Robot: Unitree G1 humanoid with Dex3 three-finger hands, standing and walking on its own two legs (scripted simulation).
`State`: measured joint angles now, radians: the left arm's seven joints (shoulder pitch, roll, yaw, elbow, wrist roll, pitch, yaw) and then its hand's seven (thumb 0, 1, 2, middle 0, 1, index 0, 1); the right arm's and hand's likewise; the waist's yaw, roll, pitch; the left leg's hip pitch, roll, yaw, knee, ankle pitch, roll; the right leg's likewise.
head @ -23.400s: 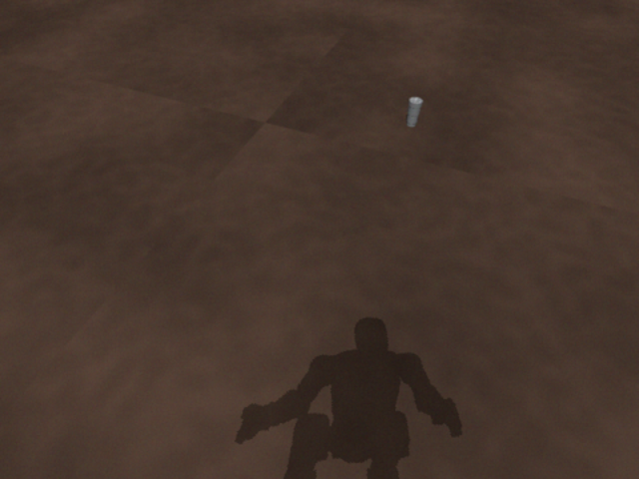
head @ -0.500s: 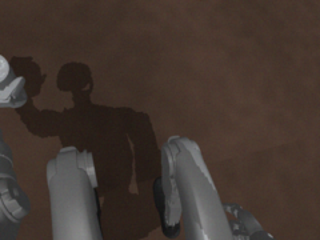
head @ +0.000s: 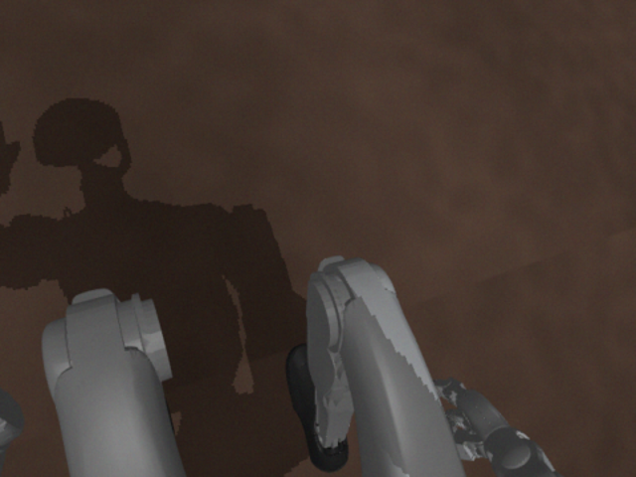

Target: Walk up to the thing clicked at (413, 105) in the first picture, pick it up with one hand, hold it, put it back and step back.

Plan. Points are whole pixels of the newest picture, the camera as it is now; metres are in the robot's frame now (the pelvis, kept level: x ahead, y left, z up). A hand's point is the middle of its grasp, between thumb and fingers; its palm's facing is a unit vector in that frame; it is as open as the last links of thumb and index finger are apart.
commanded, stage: crouch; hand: left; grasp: from the side
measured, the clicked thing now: out of the picture +0.45 +0.34 -0.12
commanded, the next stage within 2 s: lower in 0.16 s
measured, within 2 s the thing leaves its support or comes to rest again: rests again in 1.64 s
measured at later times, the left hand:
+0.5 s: hand out of the picture +0.46 +0.33 -0.13, palm faces +0.46 -0.89 +0.00, open 9.5 cm
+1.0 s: hand out of the picture +0.47 +0.33 -0.17, palm faces +0.47 -0.88 +0.00, open 9.5 cm
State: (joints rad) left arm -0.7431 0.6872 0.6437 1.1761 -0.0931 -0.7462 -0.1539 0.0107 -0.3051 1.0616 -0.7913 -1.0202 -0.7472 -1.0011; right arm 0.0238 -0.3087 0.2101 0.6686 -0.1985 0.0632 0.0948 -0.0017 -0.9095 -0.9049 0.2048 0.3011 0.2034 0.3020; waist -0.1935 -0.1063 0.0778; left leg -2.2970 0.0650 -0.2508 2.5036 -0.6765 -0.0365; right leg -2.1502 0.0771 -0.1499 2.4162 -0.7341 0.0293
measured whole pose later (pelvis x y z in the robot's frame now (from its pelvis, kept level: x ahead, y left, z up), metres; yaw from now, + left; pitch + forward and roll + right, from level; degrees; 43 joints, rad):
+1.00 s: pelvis -0.01 +0.01 -0.02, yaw -5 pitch +16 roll -15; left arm -0.75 0.93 0.68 1.42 -0.11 -0.92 -0.07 0.01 -0.31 1.06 -0.80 -1.01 -0.76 -0.98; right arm -0.11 -0.36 0.47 0.56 -0.32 0.09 0.10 0.00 -0.91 -0.90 0.21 0.30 0.21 0.30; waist -0.27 -0.25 0.27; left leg -2.25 0.06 -0.38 2.63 -0.71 -0.04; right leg -2.08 0.13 -0.24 2.45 -0.71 0.07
